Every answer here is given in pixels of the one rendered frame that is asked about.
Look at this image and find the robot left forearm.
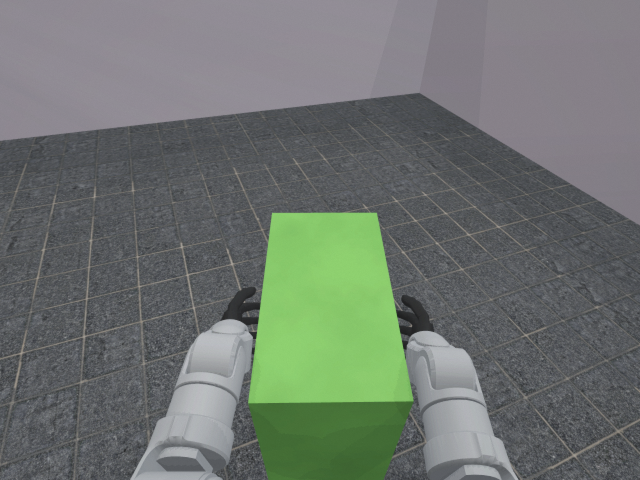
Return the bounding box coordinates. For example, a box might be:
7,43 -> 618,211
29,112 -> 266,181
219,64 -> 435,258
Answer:
130,319 -> 253,480

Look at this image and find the robot left hand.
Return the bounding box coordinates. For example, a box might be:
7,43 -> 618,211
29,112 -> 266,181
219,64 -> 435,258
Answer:
220,287 -> 261,354

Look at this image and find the robot right forearm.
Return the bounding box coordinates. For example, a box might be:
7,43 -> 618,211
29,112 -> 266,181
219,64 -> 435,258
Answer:
406,331 -> 518,480

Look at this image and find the robot right hand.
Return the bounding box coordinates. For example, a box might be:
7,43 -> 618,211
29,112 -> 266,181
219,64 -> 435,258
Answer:
396,295 -> 434,359

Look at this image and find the carton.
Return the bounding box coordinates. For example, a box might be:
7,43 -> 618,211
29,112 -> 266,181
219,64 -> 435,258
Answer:
248,213 -> 414,480

